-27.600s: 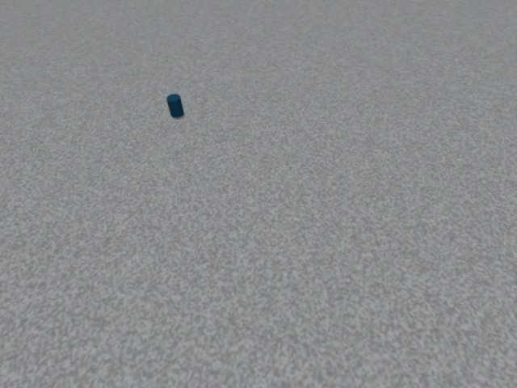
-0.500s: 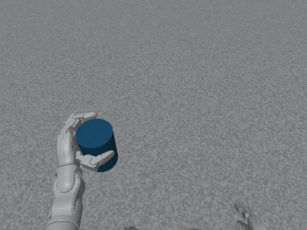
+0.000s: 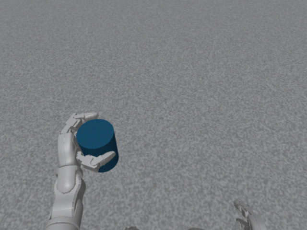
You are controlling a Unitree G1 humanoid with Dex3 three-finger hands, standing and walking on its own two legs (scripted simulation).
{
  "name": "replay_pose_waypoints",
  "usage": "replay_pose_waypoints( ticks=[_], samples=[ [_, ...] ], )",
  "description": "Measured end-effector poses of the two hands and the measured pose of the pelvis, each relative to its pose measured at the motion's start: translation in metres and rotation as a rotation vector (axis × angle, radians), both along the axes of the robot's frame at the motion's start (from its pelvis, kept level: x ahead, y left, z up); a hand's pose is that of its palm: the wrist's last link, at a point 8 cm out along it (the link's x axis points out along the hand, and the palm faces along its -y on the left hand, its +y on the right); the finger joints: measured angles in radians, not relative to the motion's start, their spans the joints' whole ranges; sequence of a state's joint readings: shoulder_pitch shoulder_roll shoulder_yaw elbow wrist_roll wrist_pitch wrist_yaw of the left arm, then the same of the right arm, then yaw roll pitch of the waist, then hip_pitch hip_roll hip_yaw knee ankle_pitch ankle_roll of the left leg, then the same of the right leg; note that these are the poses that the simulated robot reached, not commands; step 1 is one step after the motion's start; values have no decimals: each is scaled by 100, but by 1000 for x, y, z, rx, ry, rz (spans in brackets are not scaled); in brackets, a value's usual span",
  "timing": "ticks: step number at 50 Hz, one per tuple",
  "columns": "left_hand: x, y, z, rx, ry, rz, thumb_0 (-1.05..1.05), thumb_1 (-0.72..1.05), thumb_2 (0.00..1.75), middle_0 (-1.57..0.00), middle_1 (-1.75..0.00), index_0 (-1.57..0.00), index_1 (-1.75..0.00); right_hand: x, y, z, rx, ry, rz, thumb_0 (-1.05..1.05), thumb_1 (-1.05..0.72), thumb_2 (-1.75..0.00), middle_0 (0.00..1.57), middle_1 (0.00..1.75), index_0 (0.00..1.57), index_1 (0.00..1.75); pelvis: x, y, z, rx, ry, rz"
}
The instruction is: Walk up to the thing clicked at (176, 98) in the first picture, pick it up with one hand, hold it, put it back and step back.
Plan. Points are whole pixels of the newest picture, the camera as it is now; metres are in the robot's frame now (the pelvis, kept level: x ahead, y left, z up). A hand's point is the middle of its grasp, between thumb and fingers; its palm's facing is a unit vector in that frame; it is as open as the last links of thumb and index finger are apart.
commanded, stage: hold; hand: left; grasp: from the side
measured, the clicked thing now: (99, 146) +0.32 +0.17 +0.03
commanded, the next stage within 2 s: crouch in 0.22 s
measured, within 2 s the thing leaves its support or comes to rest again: neither
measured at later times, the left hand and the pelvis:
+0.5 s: hand (95, 139) +0.33 +0.17 +0.06, palm faces +0.24 -0.97 +0.02, open 11.9 cm; pelvis +0.01 +0.00 +0.00, yaw +0 degrees
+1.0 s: hand (101, 166) +0.35 +0.21 -0.16, palm faces +0.30 -0.95 -0.02, open 11.9 cm; pelvis -0.03 +0.00 -0.15, yaw -1 degrees
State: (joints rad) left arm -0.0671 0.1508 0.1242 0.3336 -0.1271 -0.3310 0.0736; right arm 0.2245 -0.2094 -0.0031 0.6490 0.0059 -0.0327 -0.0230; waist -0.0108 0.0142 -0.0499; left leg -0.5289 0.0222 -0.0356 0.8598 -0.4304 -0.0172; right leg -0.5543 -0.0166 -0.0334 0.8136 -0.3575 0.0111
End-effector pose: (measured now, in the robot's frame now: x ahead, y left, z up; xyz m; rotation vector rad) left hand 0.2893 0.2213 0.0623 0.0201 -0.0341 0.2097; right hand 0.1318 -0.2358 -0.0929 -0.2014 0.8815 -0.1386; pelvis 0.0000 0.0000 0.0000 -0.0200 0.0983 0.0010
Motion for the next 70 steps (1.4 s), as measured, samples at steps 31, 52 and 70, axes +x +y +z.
replay_pose_waypoints(
  ticks=[31,52,70],
  samples=[
    [4,3,-40,-45,47,63,2,-56,103,-65,-93,-60,-93,3,-8,-13,-12,40,5,1,-89,-91,20,30,20,30,3,-4,-10,2,67,1],
    [27,40,-236,-1,-13,124,1,-57,103,-66,-92,-60,-92,-31,-25,-184,-65,217,74,1,-90,-91,20,30,20,30,-34,0,-168,-11,415,-8],
    [30,61,-403,-3,15,174,1,-57,104,-64,-94,-59,-93,-79,-28,-327,-101,369,140,1,-92,-91,20,30,20,30,-74,0,-304,-27,475,-15]
  ],
)
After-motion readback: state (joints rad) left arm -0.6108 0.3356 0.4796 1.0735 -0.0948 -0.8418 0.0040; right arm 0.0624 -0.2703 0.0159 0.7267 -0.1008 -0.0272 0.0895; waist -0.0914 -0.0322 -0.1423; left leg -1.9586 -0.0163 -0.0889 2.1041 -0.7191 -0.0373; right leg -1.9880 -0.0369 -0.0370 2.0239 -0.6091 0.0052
